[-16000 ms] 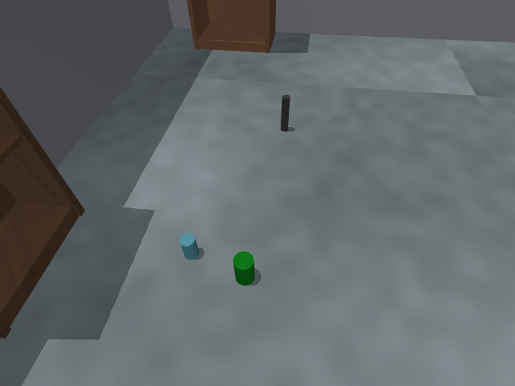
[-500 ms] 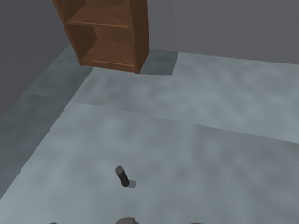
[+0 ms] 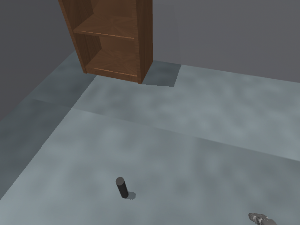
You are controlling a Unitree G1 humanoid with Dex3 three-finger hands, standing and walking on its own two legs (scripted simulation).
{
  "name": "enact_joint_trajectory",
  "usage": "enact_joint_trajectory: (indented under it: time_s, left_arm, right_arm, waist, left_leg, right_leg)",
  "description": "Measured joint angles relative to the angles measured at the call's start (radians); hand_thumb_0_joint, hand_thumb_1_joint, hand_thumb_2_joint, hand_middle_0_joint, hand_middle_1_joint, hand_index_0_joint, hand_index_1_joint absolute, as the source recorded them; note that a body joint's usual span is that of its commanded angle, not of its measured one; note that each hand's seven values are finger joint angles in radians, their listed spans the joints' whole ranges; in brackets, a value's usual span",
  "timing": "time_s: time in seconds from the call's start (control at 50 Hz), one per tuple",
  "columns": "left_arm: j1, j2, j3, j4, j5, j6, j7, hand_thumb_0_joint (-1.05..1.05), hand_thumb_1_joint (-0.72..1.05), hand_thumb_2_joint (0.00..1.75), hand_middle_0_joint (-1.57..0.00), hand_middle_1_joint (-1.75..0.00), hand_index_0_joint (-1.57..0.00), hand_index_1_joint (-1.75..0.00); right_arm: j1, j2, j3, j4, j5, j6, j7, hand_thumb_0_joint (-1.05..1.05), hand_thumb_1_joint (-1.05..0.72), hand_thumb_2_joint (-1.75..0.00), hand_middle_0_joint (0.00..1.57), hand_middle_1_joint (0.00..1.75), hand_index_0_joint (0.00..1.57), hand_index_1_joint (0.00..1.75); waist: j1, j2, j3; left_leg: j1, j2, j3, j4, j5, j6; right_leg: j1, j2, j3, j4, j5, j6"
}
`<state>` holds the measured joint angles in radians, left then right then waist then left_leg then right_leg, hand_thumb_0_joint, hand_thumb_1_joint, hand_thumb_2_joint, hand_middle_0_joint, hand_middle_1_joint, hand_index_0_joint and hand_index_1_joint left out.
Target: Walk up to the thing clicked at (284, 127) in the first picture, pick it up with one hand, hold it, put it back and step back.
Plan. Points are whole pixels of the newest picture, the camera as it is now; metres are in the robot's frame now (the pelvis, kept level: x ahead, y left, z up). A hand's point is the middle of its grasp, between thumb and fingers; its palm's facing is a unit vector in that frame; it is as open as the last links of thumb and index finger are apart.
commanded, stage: walk up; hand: left
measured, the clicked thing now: (122, 188) +0.43 +0.21 -0.66
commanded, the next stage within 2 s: stand in 0.74 s
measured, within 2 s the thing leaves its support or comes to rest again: neither
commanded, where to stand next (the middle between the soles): +0.07 +0.00 m, yaw -1 degrees
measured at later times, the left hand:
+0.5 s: hand out of the picture +0.08 +0.25 -0.15, palm faces -0.01 -0.94 -0.34, open 7.4 cm
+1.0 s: hand out of the picture +0.09 +0.25 -0.15, palm faces -0.02 -0.94 -0.34, open 7.4 cm
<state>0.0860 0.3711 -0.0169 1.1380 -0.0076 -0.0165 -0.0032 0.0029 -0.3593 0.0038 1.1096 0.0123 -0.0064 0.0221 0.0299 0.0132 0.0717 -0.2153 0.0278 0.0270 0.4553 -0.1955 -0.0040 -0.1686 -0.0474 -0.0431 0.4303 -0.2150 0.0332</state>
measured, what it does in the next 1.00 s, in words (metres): stands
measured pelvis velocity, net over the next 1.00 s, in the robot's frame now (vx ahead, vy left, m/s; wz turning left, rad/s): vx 0.01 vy -0.01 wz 0.00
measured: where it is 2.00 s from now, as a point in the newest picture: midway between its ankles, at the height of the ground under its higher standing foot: outside the picture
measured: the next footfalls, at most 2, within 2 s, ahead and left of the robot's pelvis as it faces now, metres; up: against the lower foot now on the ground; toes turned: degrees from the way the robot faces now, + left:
none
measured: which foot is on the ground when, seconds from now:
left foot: down 0.00-1.00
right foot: down 0.00-1.00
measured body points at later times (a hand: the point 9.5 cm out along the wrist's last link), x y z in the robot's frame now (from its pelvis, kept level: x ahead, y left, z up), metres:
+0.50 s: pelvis +0.00 +0.00 +0.01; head +0.01 +0.00 +0.46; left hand +0.08 +0.30 -0.13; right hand +0.07 -0.30 -0.13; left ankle +0.03 +0.12 -0.74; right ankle +0.01 -0.14 -0.74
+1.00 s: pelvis +0.01 -0.01 +0.01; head +0.02 -0.01 +0.46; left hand +0.09 +0.29 -0.12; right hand +0.10 -0.31 -0.12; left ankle +0.03 +0.12 -0.74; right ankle +0.01 -0.14 -0.74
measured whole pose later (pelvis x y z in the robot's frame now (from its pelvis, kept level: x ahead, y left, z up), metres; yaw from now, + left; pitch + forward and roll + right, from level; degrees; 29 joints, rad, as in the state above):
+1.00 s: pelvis +0.01 -0.01 +0.01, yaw +0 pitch -2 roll +0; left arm 0.10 0.35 0.00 1.14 0.01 -0.01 -0.01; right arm 0.08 -0.35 -0.01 1.15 -0.01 -0.01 0.02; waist 0.00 0.00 0.04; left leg -0.15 0.03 0.03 0.33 -0.15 -0.02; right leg -0.11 -0.04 -0.05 0.32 -0.18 0.03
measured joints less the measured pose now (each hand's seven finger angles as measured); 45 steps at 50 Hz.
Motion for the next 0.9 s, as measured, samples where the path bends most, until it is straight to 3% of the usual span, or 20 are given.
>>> enact_joint_trajectory:
  time_s: [0.22,0.54,0.9]
  left_arm:
    - [-0.016,-0.011,0.011,0.03,0.011,0.0,-0.004,0.0,0.9,0.9,-0.2,-0.3,-0.2,-0.3]
    - [-0.003,-0.025,0.024,0.03,0.016,0.01,-0.007,0.0,0.9,0.9,-0.2,-0.3,-0.2,-0.3]
    - [0.011,-0.023,0.02,0.011,0.016,0.011,-0.005,0.0,0.9,0.9,-0.2,-0.3,-0.2,-0.3]
  right_arm:
    - [0.021,-0.002,-0.007,0.055,-0.008,0.006,0.004,0.01,-0.9,-0.9,0.2,0.3,0.2,0.3]
    - [0.097,0.005,-0.013,0.075,-0.016,0.008,0.0,0.01,-0.9,-0.9,0.2,0.3,0.2,0.3]
    - [0.079,0.014,-0.011,0.044,-0.023,-0.003,-0.005,0.01,-0.9,-0.9,0.2,0.3,0.2,0.3]
  waist:
    - [-0.01,0.006,-0.017]
    - [-0.035,-0.003,-0.028]
    - [-0.032,-0.007,-0.032]
  left_leg:
    - [0.05,-0.002,0.004,-0.1,0.052,-0.002]
    - [0.053,-0.003,0.0,-0.118,0.059,-0.004]
    - [0.062,0.0,0.0,-0.126,0.052,-0.011]
  right_leg:
    - [0.047,0.001,0.001,-0.097,0.051,0.001]
    - [0.051,0.001,-0.003,-0.113,0.056,-0.001]
    - [0.054,0.004,-0.004,-0.108,0.042,-0.005]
